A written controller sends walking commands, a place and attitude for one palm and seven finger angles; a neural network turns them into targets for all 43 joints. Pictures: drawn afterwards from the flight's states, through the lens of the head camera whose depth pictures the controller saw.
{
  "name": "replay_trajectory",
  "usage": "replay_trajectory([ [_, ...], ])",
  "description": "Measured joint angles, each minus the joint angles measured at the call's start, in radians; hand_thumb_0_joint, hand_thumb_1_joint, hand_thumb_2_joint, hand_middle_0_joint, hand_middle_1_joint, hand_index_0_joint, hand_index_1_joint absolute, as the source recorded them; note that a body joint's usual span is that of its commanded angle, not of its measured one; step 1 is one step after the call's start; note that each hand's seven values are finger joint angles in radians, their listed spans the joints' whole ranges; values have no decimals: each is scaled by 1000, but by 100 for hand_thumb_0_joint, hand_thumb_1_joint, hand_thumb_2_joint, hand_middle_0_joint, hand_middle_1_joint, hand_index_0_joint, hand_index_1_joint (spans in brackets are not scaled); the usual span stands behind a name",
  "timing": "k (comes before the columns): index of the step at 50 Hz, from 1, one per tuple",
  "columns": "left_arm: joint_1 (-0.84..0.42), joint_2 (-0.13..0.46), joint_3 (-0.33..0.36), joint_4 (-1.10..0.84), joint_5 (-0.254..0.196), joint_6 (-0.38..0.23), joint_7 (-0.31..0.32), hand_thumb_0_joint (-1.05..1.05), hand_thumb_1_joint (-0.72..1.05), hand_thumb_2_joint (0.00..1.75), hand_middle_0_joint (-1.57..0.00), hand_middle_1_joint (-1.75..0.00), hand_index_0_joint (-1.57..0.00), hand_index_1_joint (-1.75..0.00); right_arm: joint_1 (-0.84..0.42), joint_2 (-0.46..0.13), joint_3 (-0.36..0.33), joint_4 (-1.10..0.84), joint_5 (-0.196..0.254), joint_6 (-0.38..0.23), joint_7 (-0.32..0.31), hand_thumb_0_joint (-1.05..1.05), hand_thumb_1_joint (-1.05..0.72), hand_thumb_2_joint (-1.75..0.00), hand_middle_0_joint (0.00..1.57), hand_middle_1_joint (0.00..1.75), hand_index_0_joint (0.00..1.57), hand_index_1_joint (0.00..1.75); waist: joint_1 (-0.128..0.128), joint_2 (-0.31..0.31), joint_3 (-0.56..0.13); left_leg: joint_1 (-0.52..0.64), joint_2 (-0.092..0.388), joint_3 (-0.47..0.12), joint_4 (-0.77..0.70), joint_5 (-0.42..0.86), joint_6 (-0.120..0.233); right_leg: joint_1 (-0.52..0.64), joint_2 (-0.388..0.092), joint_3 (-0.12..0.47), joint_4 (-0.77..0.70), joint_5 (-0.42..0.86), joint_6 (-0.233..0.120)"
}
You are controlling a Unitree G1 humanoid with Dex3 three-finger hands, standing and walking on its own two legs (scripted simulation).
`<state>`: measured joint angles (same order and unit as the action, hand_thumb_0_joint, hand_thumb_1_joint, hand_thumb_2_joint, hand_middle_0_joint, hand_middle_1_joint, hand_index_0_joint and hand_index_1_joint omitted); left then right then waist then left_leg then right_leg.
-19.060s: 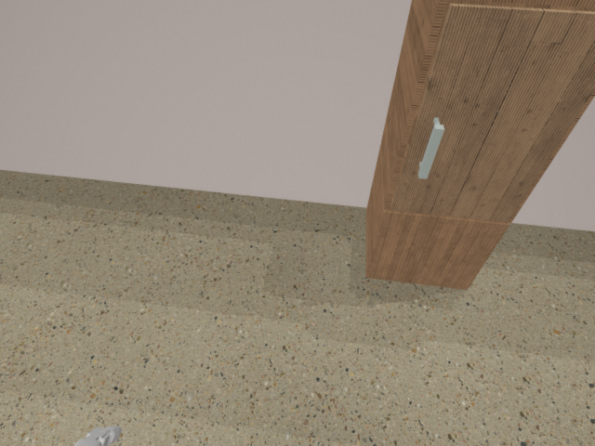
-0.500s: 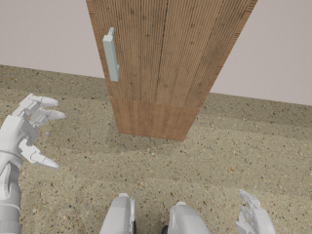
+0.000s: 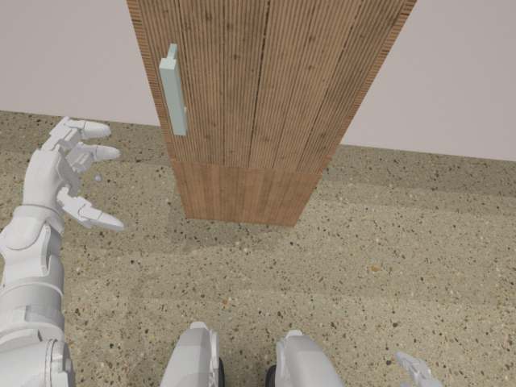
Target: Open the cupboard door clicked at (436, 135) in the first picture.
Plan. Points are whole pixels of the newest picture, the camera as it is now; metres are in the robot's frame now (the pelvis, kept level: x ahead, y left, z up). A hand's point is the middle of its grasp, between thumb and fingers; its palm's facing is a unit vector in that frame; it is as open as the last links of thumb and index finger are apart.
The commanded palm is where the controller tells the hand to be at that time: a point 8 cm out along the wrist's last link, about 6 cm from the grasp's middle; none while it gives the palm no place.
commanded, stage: move the hooked fingers beside the handle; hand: left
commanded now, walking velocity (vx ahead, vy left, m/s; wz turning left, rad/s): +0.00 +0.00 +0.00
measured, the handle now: (177, 92) +0.59 +0.14 +0.03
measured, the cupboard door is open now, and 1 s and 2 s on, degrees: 0 0 0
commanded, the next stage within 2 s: slide the fingers in behind the handle in 1.58 s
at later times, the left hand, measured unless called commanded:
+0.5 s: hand (127, 132) +0.49 +0.21 +0.03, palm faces -0.03 -1.00 -0.05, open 14.0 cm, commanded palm +0.48 +0.25 +0.03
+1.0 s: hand (136, 117) +0.54 +0.21 +0.02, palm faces -0.03 -1.00 -0.05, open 14.0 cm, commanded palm +0.53 +0.24 +0.02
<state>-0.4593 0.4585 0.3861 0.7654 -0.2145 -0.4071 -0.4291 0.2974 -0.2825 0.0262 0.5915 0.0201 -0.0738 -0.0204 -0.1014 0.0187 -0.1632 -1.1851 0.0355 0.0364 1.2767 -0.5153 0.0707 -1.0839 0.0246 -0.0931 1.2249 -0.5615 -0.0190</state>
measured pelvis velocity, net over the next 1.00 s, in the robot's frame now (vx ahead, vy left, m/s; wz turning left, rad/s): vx -0.01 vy -0.01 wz -0.04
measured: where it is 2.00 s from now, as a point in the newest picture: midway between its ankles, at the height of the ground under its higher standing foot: outside the picture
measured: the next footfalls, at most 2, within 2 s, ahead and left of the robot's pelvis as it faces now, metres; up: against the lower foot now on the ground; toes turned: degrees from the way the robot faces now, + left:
none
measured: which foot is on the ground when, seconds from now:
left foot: down 0.00-1.00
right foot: down 0.00-1.00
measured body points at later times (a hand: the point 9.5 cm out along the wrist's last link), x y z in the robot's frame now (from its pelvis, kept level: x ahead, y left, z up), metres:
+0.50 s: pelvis +0.00 -0.01 -0.02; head +0.16 +0.02 +0.40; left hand +0.49 +0.27 +0.04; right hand +0.03 -0.28 -0.12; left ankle +0.04 +0.08 -0.62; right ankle +0.01 -0.12 -0.62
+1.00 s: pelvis -0.01 -0.01 -0.03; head +0.19 +0.02 +0.38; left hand +0.54 +0.26 +0.02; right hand -0.02 -0.28 -0.13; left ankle +0.04 +0.08 -0.62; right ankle +0.01 -0.12 -0.62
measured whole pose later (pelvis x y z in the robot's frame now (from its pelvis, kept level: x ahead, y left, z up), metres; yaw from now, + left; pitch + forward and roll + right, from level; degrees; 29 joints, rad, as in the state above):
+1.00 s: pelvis -0.01 -0.01 -0.03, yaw -2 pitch +31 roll -6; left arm -0.97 0.69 0.48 1.17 -0.06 -0.37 -0.37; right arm 0.37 -0.28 0.07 0.59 -0.02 0.09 0.01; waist -0.22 0.04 -0.13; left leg -1.41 0.07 0.01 1.39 -0.53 0.06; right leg -1.30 0.06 -0.12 1.32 -0.57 -0.04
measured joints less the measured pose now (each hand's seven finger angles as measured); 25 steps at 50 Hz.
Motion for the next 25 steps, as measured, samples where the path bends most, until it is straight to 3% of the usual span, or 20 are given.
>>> replay_trajectory([
  [10, -177, 22, -20, 170, 44, -28, 31, -1, -50, 30, -30, -120, -30, -120, 2, 0, 6, 15, -9, 50, 6, 0, -90, -90, 21, 30, 20, 30, -17, 2, 6, -44, -3, -4, 20, 0, 2, -42, -4, -5, 21, -3, 1],
  [25, -358, 109, 41, 324, 98, -47, 62, -1, -50, 30, -30, -120, -30, -120, 24, 3, 19, 25, -23, 120, 14, 0, -91, -90, 21, 30, 20, 30, -70, 12, 15, -118, 16, -12, 62, -11, -9, -117, 13, -11, 60, -11, -13],
])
